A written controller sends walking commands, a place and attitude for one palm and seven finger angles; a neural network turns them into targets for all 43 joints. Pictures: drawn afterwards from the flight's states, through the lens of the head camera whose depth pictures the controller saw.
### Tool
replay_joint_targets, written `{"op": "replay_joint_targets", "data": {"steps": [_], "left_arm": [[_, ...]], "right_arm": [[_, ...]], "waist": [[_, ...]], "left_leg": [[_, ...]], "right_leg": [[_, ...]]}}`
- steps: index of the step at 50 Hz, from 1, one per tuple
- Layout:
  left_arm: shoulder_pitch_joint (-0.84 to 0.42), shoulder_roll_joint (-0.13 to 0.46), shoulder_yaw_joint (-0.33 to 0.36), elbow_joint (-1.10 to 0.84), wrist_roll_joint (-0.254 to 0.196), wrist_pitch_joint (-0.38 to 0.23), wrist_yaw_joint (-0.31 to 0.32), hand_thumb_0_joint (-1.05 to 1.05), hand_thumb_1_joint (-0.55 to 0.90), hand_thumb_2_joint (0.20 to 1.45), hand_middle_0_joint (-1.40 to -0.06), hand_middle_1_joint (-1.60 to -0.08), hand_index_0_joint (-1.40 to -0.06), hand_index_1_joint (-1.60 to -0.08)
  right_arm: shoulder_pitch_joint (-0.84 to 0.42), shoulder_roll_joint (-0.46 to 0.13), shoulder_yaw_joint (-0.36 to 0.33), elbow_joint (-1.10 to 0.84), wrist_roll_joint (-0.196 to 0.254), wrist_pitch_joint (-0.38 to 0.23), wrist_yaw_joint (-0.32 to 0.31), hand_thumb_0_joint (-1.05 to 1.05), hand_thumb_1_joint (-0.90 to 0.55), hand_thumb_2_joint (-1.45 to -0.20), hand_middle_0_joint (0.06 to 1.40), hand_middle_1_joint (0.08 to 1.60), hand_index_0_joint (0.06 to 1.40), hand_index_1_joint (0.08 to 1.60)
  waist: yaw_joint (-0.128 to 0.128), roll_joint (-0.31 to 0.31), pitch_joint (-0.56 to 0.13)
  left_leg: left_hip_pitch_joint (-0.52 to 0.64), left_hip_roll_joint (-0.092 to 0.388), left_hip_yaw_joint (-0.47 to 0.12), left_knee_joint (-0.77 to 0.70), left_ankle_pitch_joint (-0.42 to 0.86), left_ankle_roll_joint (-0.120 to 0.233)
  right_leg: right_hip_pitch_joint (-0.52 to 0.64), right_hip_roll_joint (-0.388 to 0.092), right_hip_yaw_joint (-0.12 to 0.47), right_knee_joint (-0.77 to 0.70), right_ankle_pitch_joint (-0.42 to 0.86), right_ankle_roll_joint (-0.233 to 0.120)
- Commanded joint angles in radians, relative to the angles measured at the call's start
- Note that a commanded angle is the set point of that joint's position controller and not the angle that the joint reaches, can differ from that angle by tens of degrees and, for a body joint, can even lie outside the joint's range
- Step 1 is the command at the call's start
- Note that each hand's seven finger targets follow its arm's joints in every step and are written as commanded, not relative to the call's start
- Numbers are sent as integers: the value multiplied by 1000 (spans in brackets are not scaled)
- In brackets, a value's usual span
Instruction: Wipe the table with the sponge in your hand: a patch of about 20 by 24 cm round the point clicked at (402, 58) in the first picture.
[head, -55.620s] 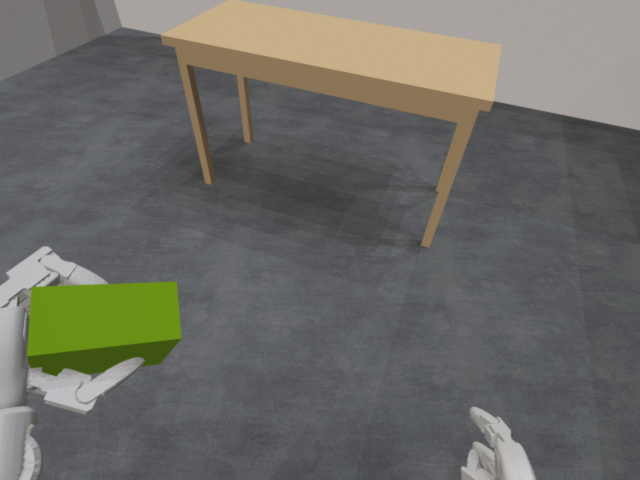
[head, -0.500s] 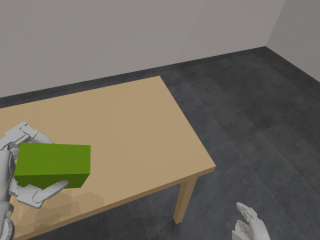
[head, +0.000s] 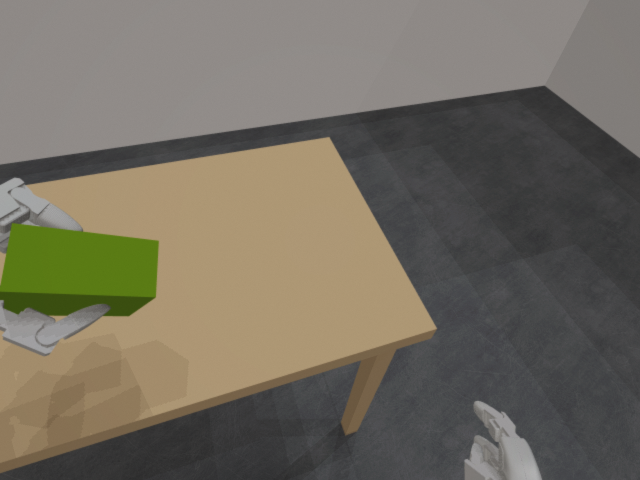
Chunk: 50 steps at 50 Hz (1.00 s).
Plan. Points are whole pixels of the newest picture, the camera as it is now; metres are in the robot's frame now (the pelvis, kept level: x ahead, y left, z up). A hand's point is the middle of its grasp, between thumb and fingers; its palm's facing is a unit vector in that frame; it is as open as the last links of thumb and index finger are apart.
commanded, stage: come to a stop and stand still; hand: left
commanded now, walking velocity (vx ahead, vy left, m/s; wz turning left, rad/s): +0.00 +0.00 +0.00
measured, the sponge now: (101, 278) +0.26 +0.25 +0.15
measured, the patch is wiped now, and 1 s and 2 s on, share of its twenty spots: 0.00 0.00 0.00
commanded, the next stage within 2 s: look again from close up in 0.88 s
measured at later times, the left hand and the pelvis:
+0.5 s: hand out of the picture +0.21 +0.34 +0.18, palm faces +0.42 -0.84 -0.35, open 9.9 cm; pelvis -0.01 +0.08 +0.00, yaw +1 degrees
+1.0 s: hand out of the picture +0.19 +0.34 +0.16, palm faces +0.36 -0.83 -0.41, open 9.9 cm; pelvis -0.02 +0.09 +0.01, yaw +1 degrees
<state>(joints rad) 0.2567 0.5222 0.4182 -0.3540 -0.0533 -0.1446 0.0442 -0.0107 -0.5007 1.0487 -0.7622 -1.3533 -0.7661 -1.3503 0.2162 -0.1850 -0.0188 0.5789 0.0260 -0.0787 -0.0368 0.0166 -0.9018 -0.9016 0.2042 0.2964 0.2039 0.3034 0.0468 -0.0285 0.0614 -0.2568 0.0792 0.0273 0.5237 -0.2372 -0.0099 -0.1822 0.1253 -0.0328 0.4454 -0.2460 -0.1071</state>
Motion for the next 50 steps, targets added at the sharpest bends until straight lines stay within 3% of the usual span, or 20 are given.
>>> {"op": "replay_joint_targets", "data": {"steps": [1,2,3,4,6,8,9,10,14,16,20,25,29,30,34,40,44,45,49,50], "left_arm": [[2,20,32,-218,-31,-97,31,0,100,1300,-1200,-1600,-1200,-1600],[54,-9,-1,-265,-31,-109,32,0,100,1300,-1200,-1600,-1200,-1600],[102,-29,-19,-280,-28,-110,36,0,100,1300,-1200,-1600,-1200,-1600],[157,-59,-41,-282,-30,-108,44,0,100,1300,-1200,-1600,-1200,-1600],[150,26,34,-321,-20,-114,58,0,100,1300,-1200,-1600,-1200,-1600],[149,83,108,-307,-24,-121,71,0,100,1300,-1200,-1600,-1200,-1600],[137,147,172,-319,-23,-125,84,0,100,1300,-1200,-1600,-1200,-1600],[127,109,150,-312,-29,-128,82,0,100,1300,-1200,-1600,-1200,-1600],[35,115,137,-389,-22,-148,82,0,100,1300,-1200,-1600,-1200,-1600],[4,80,100,-387,-13,-152,79,0,100,1300,-1200,-1600,-1200,-1600],[29,-15,-2,-354,5,-141,70,0,100,1300,-1200,-1600,-1200,-1600],[77,-38,-22,-283,21,-122,63,0,100,1300,-1200,-1600,-1200,-1600],[42,34,53,-303,25,-125,69,0,100,1300,-1200,-1600,-1200,-1600],[33,12,34,-300,21,-131,64,0,100,1300,-1200,-1600,-1200,-1600],[-1,53,61,-405,24,-146,67,0,100,1300,-1200,-1600,-1200,-1600],[59,0,18,-390,22,-153,67,0,100,1300,-1200,-1600,-1200,-1600],[95,21,49,-331,25,-139,74,0,100,1300,-1200,-1600,-1200,-1600],[101,-17,16,-298,21,-137,68,0,100,1300,-1200,-1600,-1200,-1600],[87,24,54,-288,25,-131,74,0,100,1300,-1200,-1600,-1200,-1600],[90,-3,31,-263,19,-134,70,0,100,1300,-1200,-1600,-1200,-1600]], "right_arm": [[-56,-156,-59,-163,1,-65,19,0,-900,-900,200,300,200,300],[-76,-151,-52,-173,2,-67,33,0,-900,-900,200,300,200,300],[-89,-143,-47,-179,5,-70,42,0,-900,-900,200,300,200,300],[-110,-130,-39,-173,12,-73,49,0,-900,-900,200,300,200,300],[-107,-140,-39,-184,2,-76,38,0,-900,-900,200,300,200,300],[-105,-137,-35,-180,-4,-79,19,0,-900,-900,200,300,200,300],[-116,-138,-32,-164,-3,-75,9,0,-900,-900,200,300,200,300],[-111,-129,-29,-171,-7,-75,-1,0,-900,-900,200,300,200,300],[-125,-130,-19,-162,-11,-98,-21,0,-900,-900,200,300,200,300],[-108,-130,-15,-161,-14,-115,-19,0,-900,-900,200,300,200,300],[-91,-135,-12,-145,-20,-148,-5,0,-900,-900,200,300,200,300],[-82,-138,-9,-141,-23,-137,11,0,-900,-900,200,300,200,300],[-100,-134,-4,-150,-22,-121,3,0,-900,-900,200,300,200,300],[-94,-133,1,-153,-26,-115,3,0,-900,-900,200,300,200,300],[-103,-126,0,-170,-25,-124,-1,0,-900,-900,200,300,200,300],[-81,-140,-6,-160,-31,-132,6,0,-900,-900,200,300,200,300],[-86,-140,-13,-156,-21,-126,4,0,-900,-900,200,300,200,300],[-77,-145,-9,-154,-25,-118,5,0,-900,-900,200,300,200,300],[-96,-143,-14,-159,-13,-113,-3,0,-900,-900,200,300,200,300],[-88,-146,-10,-156,-19,-110,-3,0,-900,-900,200,300,200,300]], "waist": [[-21,179,-247],[-16,167,-237],[-10,111,-218],[-11,84,-203],[-10,-61,-162],[-15,-134,-138],[-18,-98,-131],[-29,-77,-123],[-30,164,-139],[-24,188,-177],[-24,147,-206],[-28,90,-165],[-27,135,-130],[-28,141,-124],[-26,176,-176],[-26,184,-200],[-25,140,-182],[-27,118,-164],[-30,81,-139],[-30,56,-132]], "left_leg": [[119,3,-5,-3,193,81],[111,20,-29,-2,206,92],[79,22,-31,8,190,91],[75,17,-29,-2,160,86],[24,-19,-27,10,85,62],[23,-47,-33,23,52,47],[52,-47,-39,10,41,45],[66,-48,-50,-8,40,44],[123,15,-105,-133,76,60],[88,39,-132,-169,92,66],[115,55,-132,-185,157,58],[82,63,-139,-219,150,30],[42,63,-147,-263,53,3],[13,67,-157,-280,11,6],[80,58,-143,-255,86,-11],[118,64,-144,-253,156,-33],[105,64,-130,-248,121,-36],[65,61,-137,-263,61,-30],[27,38,-124,-257,-51,-1],[11,32,-125,-254,-66,9]], "right_leg": [[61,-219,200,37,462,163],[41,-207,186,37,396,183],[44,-202,189,13,345,192],[33,-197,175,-5,291,177],[16,-211,199,-90,204,152],[-25,-245,240,-145,158,116],[-70,-257,242,-156,110,93],[-89,-254,228,-158,58,77],[-78,-184,174,-97,64,77],[10,-164,131,-54,102,85],[33,-158,92,-41,146,89],[12,-149,72,-48,115,92],[13,-144,72,-52,87,90],[27,-139,62,-45,76,92],[38,-141,55,-44,107,87],[29,-136,42,-34,97,88],[27,-146,53,-57,97,88],[39,-143,53,-60,91,90],[42,-156,84,-103,83,90],[41,-157,85,-114,77,90]]}}
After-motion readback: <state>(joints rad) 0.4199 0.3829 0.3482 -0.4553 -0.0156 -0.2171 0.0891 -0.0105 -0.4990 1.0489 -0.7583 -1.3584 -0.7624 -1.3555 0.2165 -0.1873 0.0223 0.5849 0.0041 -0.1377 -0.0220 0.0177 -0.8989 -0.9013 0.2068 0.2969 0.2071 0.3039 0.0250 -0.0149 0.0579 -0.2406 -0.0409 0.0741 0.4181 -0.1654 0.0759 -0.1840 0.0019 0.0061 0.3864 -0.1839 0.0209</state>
